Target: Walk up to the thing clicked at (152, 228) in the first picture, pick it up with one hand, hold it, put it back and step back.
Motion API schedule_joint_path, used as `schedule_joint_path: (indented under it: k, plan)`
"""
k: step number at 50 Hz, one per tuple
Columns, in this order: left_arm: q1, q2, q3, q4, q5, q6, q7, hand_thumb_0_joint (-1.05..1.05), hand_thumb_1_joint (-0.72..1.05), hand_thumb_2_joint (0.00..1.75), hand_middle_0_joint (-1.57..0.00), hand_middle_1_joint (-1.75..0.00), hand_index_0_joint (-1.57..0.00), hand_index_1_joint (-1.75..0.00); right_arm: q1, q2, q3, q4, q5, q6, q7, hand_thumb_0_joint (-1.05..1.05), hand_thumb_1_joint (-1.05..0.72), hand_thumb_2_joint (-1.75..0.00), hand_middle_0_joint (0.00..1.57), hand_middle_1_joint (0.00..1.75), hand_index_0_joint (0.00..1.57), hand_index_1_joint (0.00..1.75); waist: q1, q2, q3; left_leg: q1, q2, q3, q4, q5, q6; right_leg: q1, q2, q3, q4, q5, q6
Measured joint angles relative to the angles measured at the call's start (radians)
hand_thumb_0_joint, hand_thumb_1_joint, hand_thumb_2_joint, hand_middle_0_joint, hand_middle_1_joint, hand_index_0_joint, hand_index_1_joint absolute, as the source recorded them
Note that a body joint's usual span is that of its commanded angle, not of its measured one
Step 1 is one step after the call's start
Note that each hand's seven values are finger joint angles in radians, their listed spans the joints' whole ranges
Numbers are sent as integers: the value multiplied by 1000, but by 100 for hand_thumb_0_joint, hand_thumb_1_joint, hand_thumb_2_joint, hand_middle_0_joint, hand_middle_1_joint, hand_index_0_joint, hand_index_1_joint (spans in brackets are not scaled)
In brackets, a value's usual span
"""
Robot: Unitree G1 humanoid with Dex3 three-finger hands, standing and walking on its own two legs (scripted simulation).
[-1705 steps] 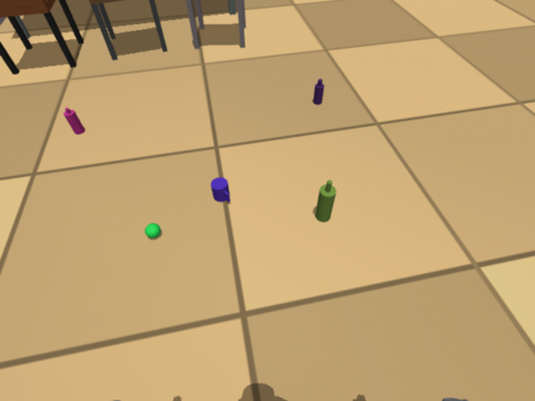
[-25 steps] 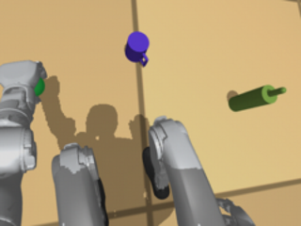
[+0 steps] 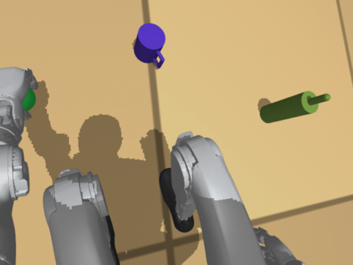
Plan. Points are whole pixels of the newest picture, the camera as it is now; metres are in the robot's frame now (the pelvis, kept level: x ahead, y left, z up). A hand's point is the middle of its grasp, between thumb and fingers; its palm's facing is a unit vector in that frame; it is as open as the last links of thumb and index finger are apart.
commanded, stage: rest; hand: left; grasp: from above
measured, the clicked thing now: (18, 97) +0.51 +0.23 -0.22
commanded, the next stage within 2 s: open in 1.50 s
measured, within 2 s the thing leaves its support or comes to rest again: rests again in 1.14 s
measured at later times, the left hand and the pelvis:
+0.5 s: hand (30, 102) +0.50 +0.21 -0.25, palm faces -0.47 -0.08 -0.88, open 8.5 cm; pelvis +0.00 +0.00 -0.01, yaw -3 degrees
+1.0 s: hand (32, 103) +0.50 +0.21 -0.26, palm faces -0.47 -0.10 -0.88, open 8.5 cm; pelvis +0.00 +0.01 -0.01, yaw -5 degrees
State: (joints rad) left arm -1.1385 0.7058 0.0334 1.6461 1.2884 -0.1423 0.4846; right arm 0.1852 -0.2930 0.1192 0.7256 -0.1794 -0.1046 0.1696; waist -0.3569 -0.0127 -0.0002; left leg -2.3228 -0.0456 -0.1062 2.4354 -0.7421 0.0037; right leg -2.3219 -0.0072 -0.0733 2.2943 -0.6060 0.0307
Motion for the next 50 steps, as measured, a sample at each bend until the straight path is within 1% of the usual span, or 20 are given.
schedule_joint_path:
  k: [5,10,18,22,27,29,34,43,50]
  plan:
    - [5,11,11,-1,12,6,26,0,14,48,-73,-59,-81,-58,5,3,12,-4,-10,-12,18,0,-92,-90,20,30,20,30,-9,-4,9,-12,0,-5,19,-6,0,-10,1,-5,14,-3,1]
    - [-17,28,11,42,4,16,47,0,14,47,-73,-58,-81,-57,0,0,32,-6,-19,-24,37,0,-91,-90,20,30,20,30,-22,-4,27,-17,3,-13,35,-12,4,-13,5,-12,21,-3,6]
    - [-31,62,22,60,-5,14,57,0,14,46,-73,-58,-81,-57,5,-14,62,-22,-24,-46,61,0,-91,-89,20,30,20,30,-43,-15,70,-21,6,-24,50,-15,6,-12,9,-22,24,1,10]
    - [-27,83,34,63,1,3,65,0,15,45,-73,-58,-81,-56,10,-24,77,-34,-25,-55,69,0,-91,-89,20,30,20,30,-52,-26,84,-22,7,-38,57,-16,3,-10,11,-35,22,4,9]
    - [-25,104,28,74,12,-4,89,0,15,44,-73,-58,-82,-56,10,-34,89,-35,-30,-65,79,0,-91,-89,20,30,20,30,-64,-41,95,-18,8,-48,63,-20,2,-4,13,-44,20,6,9]
    - [-25,112,34,79,14,-5,100,0,15,43,-74,-58,-82,-56,9,-38,93,-37,-32,-69,83,0,-91,-90,20,30,20,30,-68,-45,98,-17,9,-52,65,-20,3,-1,14,-47,19,6,10]
    - [-36,129,25,107,11,5,123,0,15,43,-74,-58,-82,-55,4,-43,105,-40,-35,-81,94,0,-91,-90,20,30,20,30,-78,-53,102,-15,12,-58,67,-22,4,4,18,-53,15,10,11]
    - [-53,155,15,135,-6,13,129,1,16,44,-72,-59,-81,-56,-7,-48,131,-53,-36,-102,106,0,-91,-90,20,30,20,30,-91,-62,122,-10,15,-67,70,-20,9,14,22,-61,6,16,17]
    - [-61,182,16,149,-8,7,128,1,17,43,-70,-61,-80,-57,-13,-51,152,-72,-40,-113,110,0,-91,-90,20,30,20,30,-102,-75,139,-7,16,-75,72,-15,12,24,25,-68,-1,23,21]
